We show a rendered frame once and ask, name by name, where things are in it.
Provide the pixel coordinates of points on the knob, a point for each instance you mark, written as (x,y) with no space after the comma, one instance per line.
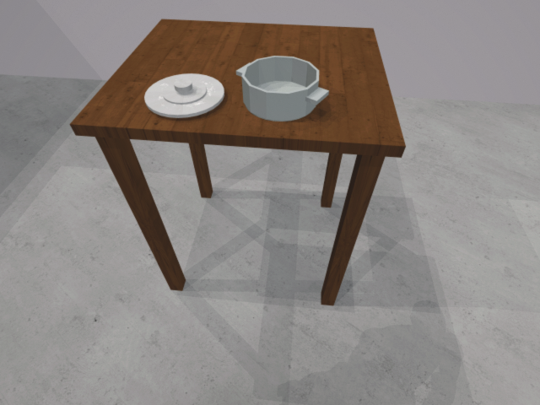
(183,85)

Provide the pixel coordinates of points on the pot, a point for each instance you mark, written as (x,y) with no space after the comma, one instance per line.
(281,89)

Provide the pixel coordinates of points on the lid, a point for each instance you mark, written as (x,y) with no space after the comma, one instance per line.
(206,94)

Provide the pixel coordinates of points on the table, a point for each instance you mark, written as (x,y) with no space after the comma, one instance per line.
(357,117)

